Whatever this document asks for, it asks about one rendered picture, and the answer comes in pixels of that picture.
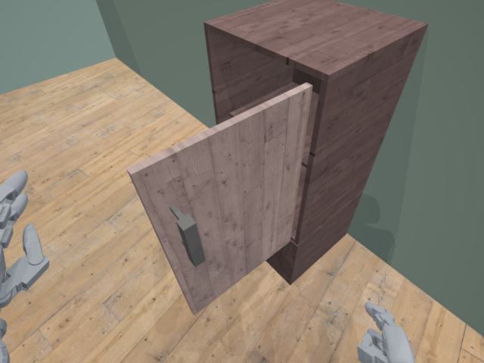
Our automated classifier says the robot right hand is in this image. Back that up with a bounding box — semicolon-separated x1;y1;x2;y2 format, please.
357;302;416;363

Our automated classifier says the robot left hand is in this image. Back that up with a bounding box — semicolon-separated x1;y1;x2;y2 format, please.
0;170;50;312

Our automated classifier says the handle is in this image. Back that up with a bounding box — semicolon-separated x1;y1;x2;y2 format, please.
169;204;206;268

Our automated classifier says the cupboard door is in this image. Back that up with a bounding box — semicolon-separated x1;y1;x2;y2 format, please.
126;82;313;315

